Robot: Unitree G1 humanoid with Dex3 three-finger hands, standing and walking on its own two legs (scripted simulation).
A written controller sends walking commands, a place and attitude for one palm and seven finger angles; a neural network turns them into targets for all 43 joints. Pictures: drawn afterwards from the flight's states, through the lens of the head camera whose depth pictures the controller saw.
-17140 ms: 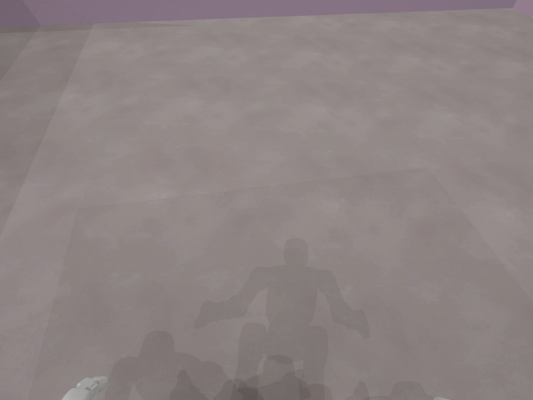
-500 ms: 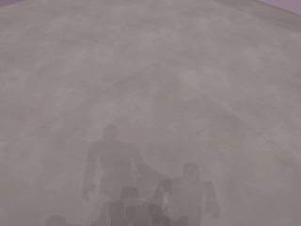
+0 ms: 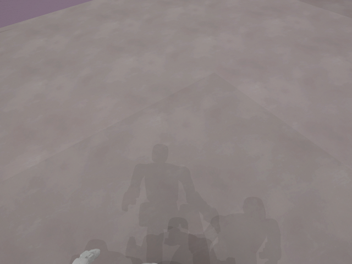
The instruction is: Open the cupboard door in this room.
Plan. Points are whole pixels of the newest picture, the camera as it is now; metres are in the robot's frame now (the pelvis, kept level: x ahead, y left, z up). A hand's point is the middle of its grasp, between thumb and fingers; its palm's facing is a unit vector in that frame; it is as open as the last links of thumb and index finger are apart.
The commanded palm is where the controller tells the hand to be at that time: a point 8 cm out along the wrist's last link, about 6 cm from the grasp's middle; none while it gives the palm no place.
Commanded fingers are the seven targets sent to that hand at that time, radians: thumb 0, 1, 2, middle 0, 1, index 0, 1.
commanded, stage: turn or walk to find it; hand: left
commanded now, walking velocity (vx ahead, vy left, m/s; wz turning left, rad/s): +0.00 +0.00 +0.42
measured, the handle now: out of the picture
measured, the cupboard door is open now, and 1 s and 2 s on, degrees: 0 0 0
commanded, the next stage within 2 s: stand and wait in 1.24 s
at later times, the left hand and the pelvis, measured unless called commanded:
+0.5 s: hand out of the picture -0.06 +0.22 -0.18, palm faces +0.31 -0.92 -0.24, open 7.4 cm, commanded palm none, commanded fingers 0.00 0.90 0.90 -0.20 -0.30 -0.20 -0.30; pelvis -0.02 +0.02 +0.00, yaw +14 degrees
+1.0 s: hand out of the picture -0.03 +0.20 -0.14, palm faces +0.42 -0.86 -0.28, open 7.4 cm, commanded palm none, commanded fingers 0.00 0.90 0.90 -0.20 -0.30 -0.20 -0.30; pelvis -0.05 -0.03 +0.00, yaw +25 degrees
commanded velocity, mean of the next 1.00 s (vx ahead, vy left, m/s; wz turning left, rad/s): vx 0.00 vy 0.00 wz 0.42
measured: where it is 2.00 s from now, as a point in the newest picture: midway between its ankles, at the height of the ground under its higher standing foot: outside the picture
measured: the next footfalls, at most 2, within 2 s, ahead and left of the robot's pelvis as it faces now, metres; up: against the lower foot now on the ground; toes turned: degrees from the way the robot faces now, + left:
left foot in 0.46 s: -0.01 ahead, +0.14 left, +0.00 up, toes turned +18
right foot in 0.94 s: +0.04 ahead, -0.11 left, +0.00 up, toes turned +20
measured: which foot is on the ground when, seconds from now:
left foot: up 0.00-0.44, down 0.46-0.94, up 0.96-1.00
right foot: down 0.00-0.46, up 0.48-0.92, down 0.94-1.00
